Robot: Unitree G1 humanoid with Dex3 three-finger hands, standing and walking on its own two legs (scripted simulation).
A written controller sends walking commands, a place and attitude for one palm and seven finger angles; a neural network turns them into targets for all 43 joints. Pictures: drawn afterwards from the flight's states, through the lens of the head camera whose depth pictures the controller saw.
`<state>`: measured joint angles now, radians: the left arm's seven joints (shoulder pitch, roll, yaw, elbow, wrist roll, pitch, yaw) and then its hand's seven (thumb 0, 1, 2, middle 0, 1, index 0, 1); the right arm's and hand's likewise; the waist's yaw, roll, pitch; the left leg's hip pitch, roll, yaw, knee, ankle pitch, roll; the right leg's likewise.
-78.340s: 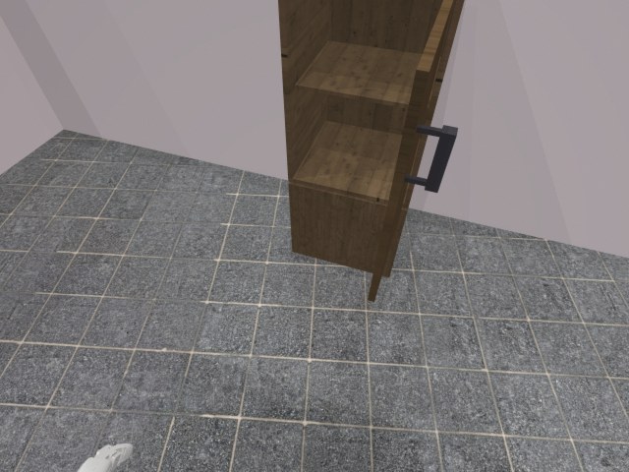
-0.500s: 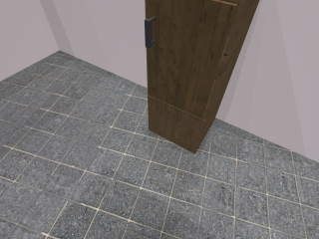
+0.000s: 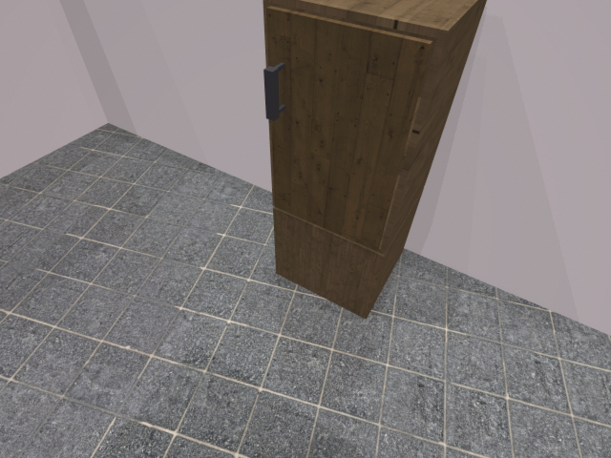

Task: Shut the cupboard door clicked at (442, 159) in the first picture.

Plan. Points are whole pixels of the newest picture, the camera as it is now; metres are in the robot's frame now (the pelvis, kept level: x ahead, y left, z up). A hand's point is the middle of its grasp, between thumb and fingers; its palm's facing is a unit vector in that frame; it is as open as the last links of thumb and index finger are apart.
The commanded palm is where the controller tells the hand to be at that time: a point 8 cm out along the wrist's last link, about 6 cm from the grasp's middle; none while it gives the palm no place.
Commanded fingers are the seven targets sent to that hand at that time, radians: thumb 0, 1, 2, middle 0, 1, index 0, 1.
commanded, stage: let the arm hang, fingers relaxed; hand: left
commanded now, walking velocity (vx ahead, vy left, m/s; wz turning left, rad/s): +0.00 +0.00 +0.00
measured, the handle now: (276, 91) +0.90 +0.12 +0.06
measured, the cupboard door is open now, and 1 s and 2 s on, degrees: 0 0 0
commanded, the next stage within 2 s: look to check the result in 0.06 s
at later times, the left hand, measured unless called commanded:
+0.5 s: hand out of the picture -0.03 +0.16 -0.18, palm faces +0.03 -0.98 -0.18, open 7.4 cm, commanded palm none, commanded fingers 0.00 0.90 0.90 -0.20 -0.30 -0.20 -0.30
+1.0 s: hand out of the picture -0.02 +0.16 -0.18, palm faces +0.03 -0.98 -0.17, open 7.4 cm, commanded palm none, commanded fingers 0.00 0.90 0.90 -0.20 -0.30 -0.20 -0.30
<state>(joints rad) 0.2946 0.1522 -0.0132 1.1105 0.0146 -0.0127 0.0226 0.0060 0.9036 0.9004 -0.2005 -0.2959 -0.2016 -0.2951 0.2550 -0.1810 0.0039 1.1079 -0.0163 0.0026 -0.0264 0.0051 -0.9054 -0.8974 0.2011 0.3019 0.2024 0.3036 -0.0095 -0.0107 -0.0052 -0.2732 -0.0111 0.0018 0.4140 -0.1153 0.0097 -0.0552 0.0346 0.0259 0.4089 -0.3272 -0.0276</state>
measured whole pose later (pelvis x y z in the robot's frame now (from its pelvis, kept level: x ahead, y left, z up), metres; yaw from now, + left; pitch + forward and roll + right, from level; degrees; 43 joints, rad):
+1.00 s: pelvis +0.02 +0.00 +0.00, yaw +0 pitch -2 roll +0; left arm 0.35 0.14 -0.01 1.14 0.01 -0.01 0.04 0.01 0.90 0.90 -0.20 -0.30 -0.20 -0.29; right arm 0.27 -0.15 0.01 1.14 -0.01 0.01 -0.04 0.00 -0.91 -0.90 0.20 0.30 0.20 0.30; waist 0.00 -0.01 0.03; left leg -0.24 -0.01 0.01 0.42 -0.15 0.01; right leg -0.01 0.04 0.03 0.38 -0.34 -0.03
